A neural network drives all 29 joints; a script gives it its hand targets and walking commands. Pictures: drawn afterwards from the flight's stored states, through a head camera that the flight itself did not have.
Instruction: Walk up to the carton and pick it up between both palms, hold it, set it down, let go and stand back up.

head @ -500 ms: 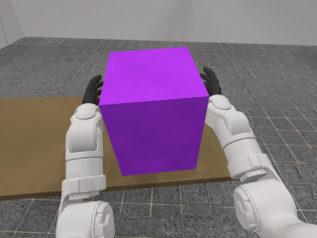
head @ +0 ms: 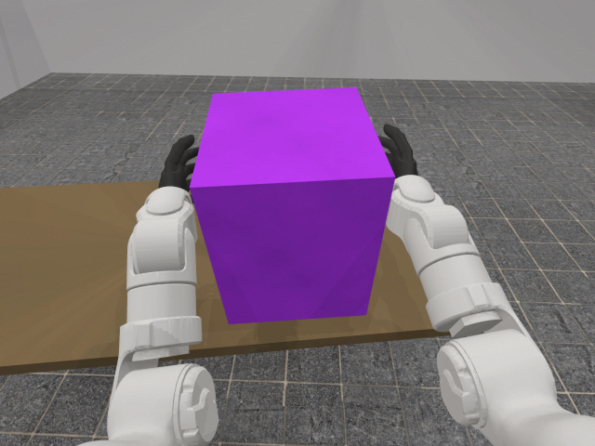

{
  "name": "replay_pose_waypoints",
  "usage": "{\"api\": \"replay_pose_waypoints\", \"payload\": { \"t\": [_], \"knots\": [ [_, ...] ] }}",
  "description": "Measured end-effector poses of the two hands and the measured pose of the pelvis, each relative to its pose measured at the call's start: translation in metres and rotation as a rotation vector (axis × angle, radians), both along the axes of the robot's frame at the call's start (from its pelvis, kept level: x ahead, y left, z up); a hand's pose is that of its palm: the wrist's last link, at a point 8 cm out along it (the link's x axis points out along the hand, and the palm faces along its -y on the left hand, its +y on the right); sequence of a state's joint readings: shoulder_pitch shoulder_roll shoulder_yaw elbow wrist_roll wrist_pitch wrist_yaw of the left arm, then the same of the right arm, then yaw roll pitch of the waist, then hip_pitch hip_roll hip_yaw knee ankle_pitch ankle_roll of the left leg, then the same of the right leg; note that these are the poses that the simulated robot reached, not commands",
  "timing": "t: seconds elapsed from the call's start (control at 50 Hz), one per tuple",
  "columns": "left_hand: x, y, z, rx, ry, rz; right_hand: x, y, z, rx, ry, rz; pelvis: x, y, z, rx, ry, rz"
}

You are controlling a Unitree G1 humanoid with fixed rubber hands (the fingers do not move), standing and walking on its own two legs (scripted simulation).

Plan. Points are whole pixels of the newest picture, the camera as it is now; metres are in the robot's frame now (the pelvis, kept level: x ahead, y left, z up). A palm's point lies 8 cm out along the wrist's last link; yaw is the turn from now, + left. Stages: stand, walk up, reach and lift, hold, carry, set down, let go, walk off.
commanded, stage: hold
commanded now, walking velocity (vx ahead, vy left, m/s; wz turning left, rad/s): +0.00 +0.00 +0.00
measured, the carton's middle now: (291, 207) +0.39 +0.00 +0.17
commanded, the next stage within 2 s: set down in 1.90 s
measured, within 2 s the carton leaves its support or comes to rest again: neither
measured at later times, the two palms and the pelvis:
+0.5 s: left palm (167, 201) +0.36 +0.16 +0.21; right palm (392, 183) +0.38 -0.13 +0.22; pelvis +0.00 +0.01 +0.00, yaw +0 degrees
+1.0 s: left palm (174, 195) +0.37 +0.15 +0.22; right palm (399, 181) +0.38 -0.14 +0.22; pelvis +0.00 +0.00 +0.00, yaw +0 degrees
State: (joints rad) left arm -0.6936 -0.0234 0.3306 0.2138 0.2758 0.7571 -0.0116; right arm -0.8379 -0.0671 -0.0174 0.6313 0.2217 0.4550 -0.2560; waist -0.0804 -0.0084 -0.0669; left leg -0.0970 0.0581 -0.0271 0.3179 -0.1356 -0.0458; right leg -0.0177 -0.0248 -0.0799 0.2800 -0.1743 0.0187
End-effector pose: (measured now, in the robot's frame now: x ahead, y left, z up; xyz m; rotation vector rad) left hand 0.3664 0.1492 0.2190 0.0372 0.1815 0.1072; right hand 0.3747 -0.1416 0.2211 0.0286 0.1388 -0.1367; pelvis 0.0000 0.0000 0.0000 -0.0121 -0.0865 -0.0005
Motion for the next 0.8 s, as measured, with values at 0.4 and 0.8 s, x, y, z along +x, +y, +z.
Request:
{"api": "replay_pose_waypoints", "payload": {
  "t": [0.4,0.8],
  "knots": [
    [-0.002,0.012,-0.006,0.005,-0.005,0.007,0.002,0.012,0.0,0.011,-0.005,0.011,0.005,0.007,0.0,-0.003,-0.005,0.001],
    [-0.003,0.001,-0.002,0.004,-0.002,0.004,-0.002,0.001,-0.002,0.009,-0.001,0.003,-0.001,0.001,0.0,-0.002,0.0,0.001]
  ]
}}
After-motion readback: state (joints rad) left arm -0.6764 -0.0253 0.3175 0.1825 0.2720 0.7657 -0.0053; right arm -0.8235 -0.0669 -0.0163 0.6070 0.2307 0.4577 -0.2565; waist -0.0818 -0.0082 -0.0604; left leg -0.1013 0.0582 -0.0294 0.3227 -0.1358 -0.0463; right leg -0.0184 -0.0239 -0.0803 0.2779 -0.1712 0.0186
